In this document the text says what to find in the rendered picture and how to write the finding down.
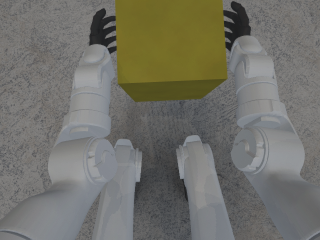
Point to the left robot upper arm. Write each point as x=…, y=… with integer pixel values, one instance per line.
x=78, y=169

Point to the robot right forearm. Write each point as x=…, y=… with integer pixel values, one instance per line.
x=256, y=87

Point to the right robot shin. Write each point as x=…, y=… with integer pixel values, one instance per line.
x=206, y=147

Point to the carton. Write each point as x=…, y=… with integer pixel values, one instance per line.
x=170, y=49

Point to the right robot hand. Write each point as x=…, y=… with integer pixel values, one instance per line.
x=241, y=26

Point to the robot right thigh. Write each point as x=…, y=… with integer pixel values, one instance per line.
x=209, y=219

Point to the robot left forearm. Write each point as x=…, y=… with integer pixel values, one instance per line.
x=90, y=97

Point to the left robot hand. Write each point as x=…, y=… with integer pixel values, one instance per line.
x=98, y=34

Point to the right robot upper arm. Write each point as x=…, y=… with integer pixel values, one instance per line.
x=271, y=159

